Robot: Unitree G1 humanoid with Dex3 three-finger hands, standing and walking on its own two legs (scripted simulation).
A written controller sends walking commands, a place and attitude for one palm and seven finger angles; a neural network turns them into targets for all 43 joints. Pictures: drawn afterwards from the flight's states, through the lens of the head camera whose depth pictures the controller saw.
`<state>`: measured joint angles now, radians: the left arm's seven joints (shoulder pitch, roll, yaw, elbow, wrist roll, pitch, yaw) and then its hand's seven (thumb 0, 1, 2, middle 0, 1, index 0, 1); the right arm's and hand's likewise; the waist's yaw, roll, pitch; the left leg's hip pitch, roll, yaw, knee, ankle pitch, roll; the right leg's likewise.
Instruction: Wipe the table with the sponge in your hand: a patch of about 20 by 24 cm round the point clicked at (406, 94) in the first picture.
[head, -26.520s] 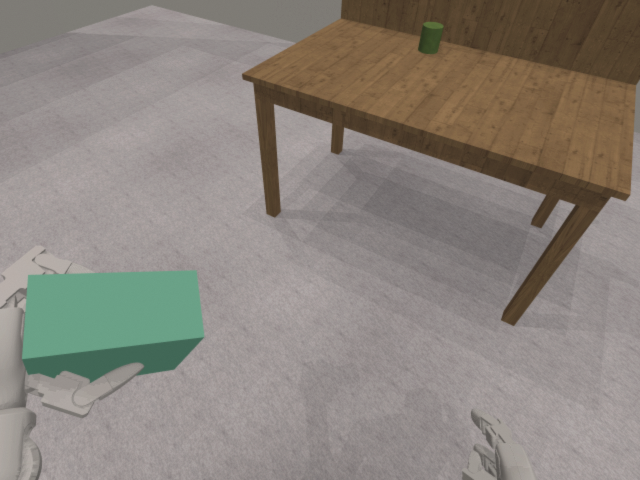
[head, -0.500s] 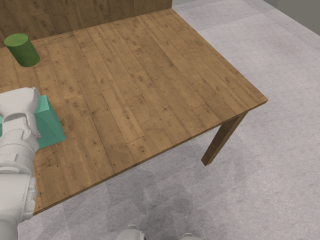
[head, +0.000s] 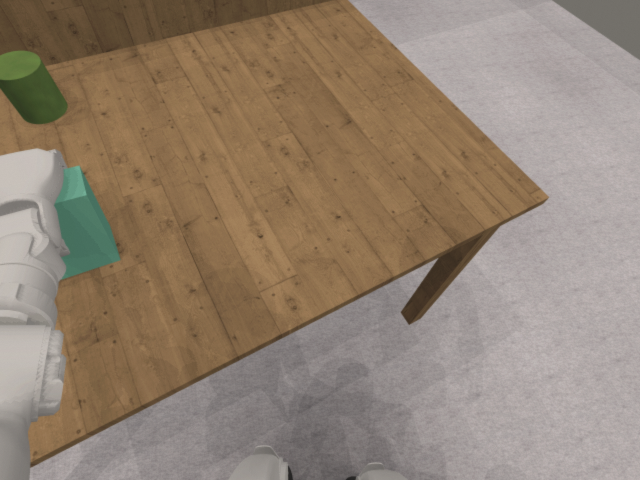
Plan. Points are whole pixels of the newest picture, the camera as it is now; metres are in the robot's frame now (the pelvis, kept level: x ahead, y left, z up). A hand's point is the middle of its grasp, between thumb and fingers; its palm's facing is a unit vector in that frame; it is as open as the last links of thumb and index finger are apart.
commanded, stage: slide across to the middle lane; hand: left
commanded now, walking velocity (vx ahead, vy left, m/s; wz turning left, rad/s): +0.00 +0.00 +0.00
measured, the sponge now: (54, 241) +0.42 +0.37 -0.02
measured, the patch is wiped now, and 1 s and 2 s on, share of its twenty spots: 0.65 0.65 0.70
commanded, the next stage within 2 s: wipe back along the middle lane in 0.70 s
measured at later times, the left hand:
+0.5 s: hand (70, 193) +0.46 +0.33 +0.04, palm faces -0.16 +0.00 -0.99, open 10.5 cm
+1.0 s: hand (106, 195) +0.46 +0.29 +0.03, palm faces -0.13 -0.02 -0.99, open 10.5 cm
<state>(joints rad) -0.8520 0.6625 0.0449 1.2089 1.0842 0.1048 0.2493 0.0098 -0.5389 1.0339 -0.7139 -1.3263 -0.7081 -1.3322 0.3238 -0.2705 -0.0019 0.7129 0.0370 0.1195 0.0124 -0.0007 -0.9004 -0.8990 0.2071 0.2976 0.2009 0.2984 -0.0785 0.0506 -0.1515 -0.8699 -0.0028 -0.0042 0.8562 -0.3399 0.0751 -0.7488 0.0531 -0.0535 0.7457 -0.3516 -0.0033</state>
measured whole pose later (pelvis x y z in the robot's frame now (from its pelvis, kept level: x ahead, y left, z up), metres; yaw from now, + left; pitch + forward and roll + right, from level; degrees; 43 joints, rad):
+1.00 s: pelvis +0.03 -0.02 +0.02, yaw +0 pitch +18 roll -3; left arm -0.78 0.51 -0.02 1.14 1.03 0.23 0.30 0.00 -0.53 1.03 -0.70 -1.33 -0.70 -1.34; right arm 0.31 -0.27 -0.03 0.76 0.05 0.13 0.04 0.00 -0.90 -0.90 0.21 0.30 0.20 0.30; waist -0.08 0.05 -0.15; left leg -0.71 0.01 0.00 0.74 -0.33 0.05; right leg -0.60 0.07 -0.04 0.63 -0.34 -0.02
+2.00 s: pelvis +0.02 -0.02 +0.02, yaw +1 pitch +11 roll -2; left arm -0.52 0.29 -0.20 0.86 0.97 0.42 0.37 0.00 -0.51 1.03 -0.67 -1.34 -0.67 -1.35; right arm 0.18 -0.25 -0.02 0.72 0.07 0.18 0.03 0.00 -0.90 -0.90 0.20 0.30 0.20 0.30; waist 0.01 0.06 -0.16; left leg -0.56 -0.02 0.01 0.68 -0.31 0.05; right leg -0.46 0.04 -0.03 0.61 -0.34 -0.02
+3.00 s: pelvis +0.01 -0.05 +0.03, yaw +2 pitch +6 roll +0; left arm -0.37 0.20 -0.29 0.70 0.96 0.46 0.35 0.00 -0.51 1.03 -0.67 -1.34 -0.67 -1.35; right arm 0.13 -0.24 -0.02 0.73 0.08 0.15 0.02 0.01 -0.90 -0.90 0.20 0.30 0.20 0.30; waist 0.05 0.08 -0.13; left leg -0.47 -0.01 -0.01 0.64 -0.28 0.01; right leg -0.39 0.05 -0.05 0.63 -0.34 -0.06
